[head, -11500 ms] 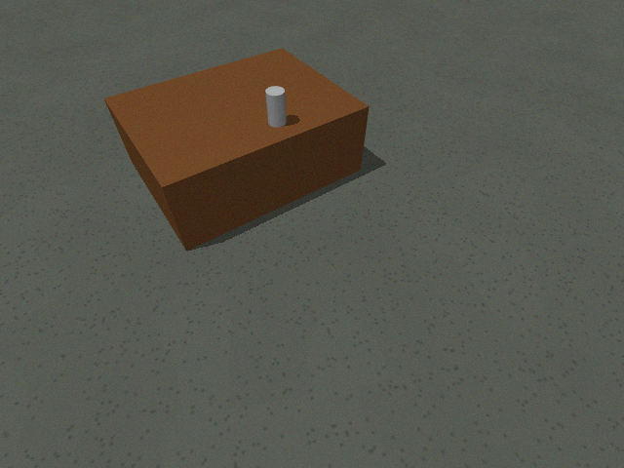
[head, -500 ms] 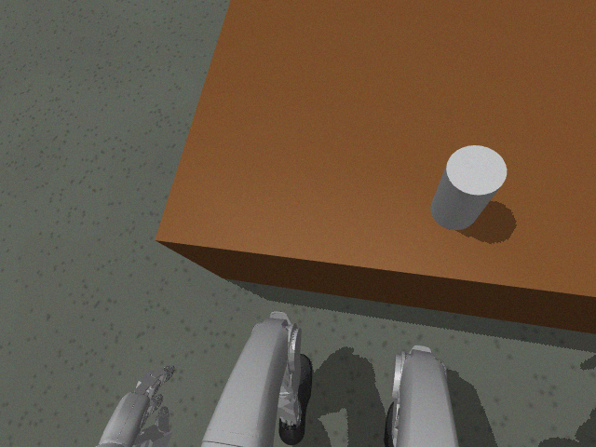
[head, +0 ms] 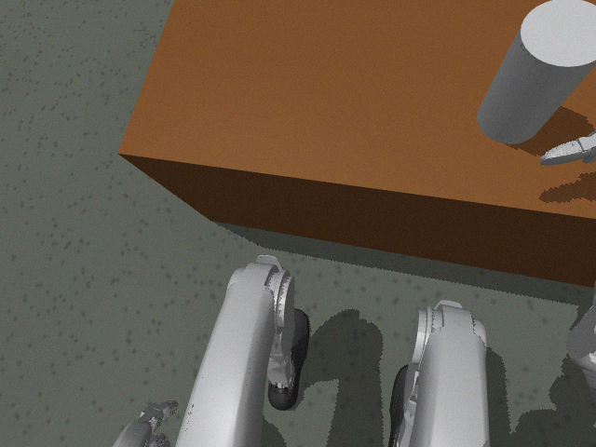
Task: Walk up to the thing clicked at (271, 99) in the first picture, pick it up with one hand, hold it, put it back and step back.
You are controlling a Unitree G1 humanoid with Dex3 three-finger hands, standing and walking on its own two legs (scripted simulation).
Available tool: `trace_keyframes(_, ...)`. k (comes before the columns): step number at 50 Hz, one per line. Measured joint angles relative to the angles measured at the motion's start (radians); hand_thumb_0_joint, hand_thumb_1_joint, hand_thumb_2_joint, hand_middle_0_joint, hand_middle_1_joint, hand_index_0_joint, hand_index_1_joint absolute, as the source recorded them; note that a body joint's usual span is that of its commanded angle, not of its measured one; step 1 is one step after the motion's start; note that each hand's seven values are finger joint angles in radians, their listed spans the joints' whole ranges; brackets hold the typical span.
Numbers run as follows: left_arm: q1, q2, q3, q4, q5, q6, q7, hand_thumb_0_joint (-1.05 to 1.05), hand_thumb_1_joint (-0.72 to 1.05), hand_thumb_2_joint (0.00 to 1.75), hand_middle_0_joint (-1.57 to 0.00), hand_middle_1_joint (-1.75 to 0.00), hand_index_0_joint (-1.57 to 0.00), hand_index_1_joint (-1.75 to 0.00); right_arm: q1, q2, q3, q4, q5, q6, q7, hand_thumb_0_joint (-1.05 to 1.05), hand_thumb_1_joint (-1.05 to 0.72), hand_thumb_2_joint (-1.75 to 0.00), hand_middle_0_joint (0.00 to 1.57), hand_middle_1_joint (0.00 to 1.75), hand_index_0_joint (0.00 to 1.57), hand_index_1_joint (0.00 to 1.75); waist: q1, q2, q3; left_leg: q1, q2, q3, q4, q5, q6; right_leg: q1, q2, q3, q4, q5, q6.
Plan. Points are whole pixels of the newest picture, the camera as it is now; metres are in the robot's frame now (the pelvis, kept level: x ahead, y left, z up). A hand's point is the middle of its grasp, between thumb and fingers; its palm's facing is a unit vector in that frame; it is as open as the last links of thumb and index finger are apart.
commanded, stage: close in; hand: right
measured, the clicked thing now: (532, 81) +0.56 -0.16 +0.02
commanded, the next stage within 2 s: rest palm in 0.32 s
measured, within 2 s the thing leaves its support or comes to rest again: leaves its support in 1.54 s
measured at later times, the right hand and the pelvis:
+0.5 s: hand (553, 92) +0.55 -0.18 +0.02, palm faces +0.04 +1.00 +0.00, open 17.0 cm; pelvis +0.02 +0.00 +0.02, yaw -2 degrees
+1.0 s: hand (539, 81) +0.56 -0.17 +0.03, palm faces +0.04 +1.00 -0.01, open 11.5 cm; pelvis +0.01 +0.00 +0.02, yaw -3 degrees
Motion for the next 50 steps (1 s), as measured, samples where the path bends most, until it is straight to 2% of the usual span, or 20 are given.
trace_keyframes(9, 0.020, 0.015, 0.028, -0.009, -0.011, 0.009, 0.007, 0.01, 0.90, 0.90, -0.19, -0.30, -0.20, -0.29, 0.003, 0.076, 0.064, -0.010, -0.007, 0.008, -0.090, -0.02, 0.43, -0.04, 0.08, 0.03, 0.06, 0.03, -0.002, -0.006, -0.038, 0.016, 0.002, -0.013, -0.023, -0.010, -0.002, 0.023, 0.002, -0.016, -0.036, -0.003, -0.004)
trace_keyframes(25, -0.032, 0.018, 0.057, -0.039, 0.000, 0.036, -0.007, 0.00, 0.89, 0.91, -0.19, -0.30, -0.20, -0.30, 0.034, 0.180, 0.130, -0.073, -0.008, -0.029, -0.167, -0.01, 0.43, -0.04, 0.08, 0.04, 0.06, 0.03, -0.029, 0.004, -0.031, 0.029, 0.018, -0.028, -0.011, -0.053, -0.004, 0.044, 0.020, -0.029, -0.049, -0.028, -0.001)
trace_keyframes(32, -0.051, 0.013, 0.062, -0.042, 0.001, 0.053, -0.008, 0.00, 0.86, 0.93, -0.19, -0.29, -0.18, -0.31, 0.023, 0.201, 0.152, -0.074, -0.012, -0.031, -0.194, -0.01, 0.44, -0.06, 0.12, 0.06, 0.10, 0.05, -0.036, 0.001, -0.029, 0.035, 0.021, -0.031, -0.012, -0.056, -0.006, 0.049, 0.023, -0.031, -0.052, -0.028, -0.002)
trace_keyframes(37, -0.051, 0.009, 0.061, -0.042, 0.000, 0.061, -0.010, 0.00, 0.87, 0.93, -0.19, -0.30, -0.19, -0.31, 0.006, 0.201, 0.165, -0.051, -0.018, -0.032, -0.207, -0.01, 0.42, -0.09, 0.25, 0.14, 0.23, 0.14, -0.035, 0.001, -0.033, 0.035, 0.022, -0.033, -0.016, -0.054, -0.007, 0.050, 0.024, -0.034, -0.058, -0.025, -0.004)
trace_keyframes(50, -0.018, 0.014, 0.058, -0.041, 0.005, 0.079, -0.017, 0.00, 0.89, 0.91, -0.19, -0.30, -0.19, -0.31, -0.034, 0.187, 0.168, -0.012, -0.031, -0.045, -0.228, -0.01, 0.22, -0.30, 0.77, 0.50, 0.75, 0.50, -0.018, 0.001, -0.020, 0.026, 0.020, -0.035, -0.015, -0.048, -0.010, 0.038, 0.023, -0.035, -0.053, -0.020, -0.007)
